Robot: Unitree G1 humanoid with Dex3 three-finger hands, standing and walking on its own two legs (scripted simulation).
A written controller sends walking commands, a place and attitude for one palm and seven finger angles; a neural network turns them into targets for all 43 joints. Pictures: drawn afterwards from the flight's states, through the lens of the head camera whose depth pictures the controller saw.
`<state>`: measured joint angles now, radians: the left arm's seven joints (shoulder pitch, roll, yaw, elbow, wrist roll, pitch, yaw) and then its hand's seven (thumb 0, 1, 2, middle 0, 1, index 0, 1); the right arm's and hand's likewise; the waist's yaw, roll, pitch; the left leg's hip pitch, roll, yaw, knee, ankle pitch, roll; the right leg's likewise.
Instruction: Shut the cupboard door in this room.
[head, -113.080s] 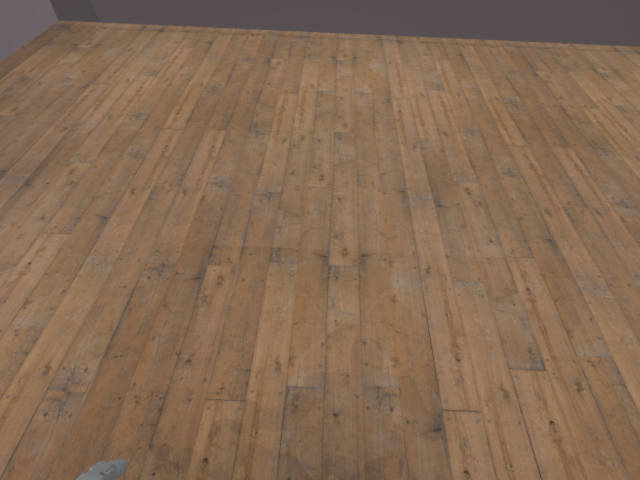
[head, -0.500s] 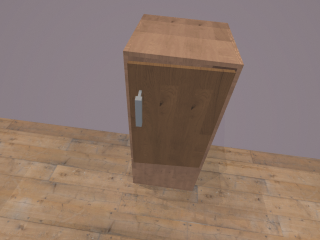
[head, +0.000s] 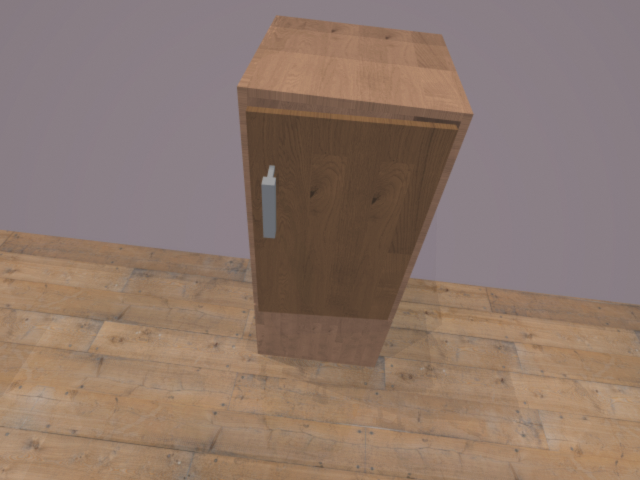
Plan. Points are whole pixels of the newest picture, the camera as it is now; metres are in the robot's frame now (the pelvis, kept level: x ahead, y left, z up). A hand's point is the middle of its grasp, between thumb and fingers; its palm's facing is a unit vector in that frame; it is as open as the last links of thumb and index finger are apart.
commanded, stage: come to a stop and stand still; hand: left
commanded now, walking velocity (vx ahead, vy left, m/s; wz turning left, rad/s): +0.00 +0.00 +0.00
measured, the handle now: (270, 201) +0.60 +0.13 -0.01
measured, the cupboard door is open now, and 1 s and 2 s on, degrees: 3 3 3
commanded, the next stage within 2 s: look again from close up in 0.26 s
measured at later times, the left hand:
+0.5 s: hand out of the picture -0.07 +0.15 -0.17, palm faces +0.08 -0.99 -0.13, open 7.4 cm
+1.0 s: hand out of the picture -0.05 +0.14 -0.17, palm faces +0.01 -0.99 -0.12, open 7.4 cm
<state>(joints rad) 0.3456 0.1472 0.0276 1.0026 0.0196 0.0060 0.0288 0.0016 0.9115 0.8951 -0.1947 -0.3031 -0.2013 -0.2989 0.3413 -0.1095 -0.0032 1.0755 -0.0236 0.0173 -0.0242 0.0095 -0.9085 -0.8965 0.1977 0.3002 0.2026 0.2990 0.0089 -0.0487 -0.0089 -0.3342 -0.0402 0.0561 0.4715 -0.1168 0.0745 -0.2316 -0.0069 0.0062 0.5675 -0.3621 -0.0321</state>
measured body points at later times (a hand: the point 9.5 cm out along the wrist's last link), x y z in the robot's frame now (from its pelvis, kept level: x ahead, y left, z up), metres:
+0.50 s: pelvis -0.02 +0.00 +0.01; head -0.01 +0.01 +0.46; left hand -0.08 +0.20 -0.16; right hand -0.02 -0.22 -0.15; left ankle +0.09 +0.07 -0.73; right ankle +0.00 -0.13 -0.73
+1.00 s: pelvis +0.00 +0.00 +0.01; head +0.00 +0.01 +0.46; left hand -0.05 +0.20 -0.16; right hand -0.01 -0.23 -0.15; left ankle +0.09 +0.07 -0.73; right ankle -0.04 -0.11 -0.73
